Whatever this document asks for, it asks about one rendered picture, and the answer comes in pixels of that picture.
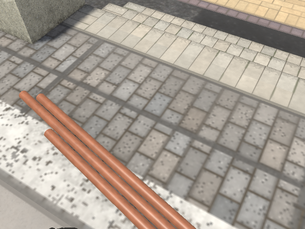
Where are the stairs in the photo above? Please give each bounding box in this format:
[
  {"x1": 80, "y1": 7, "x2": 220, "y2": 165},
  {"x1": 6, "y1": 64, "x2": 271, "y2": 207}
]
[{"x1": 101, "y1": 2, "x2": 305, "y2": 79}]

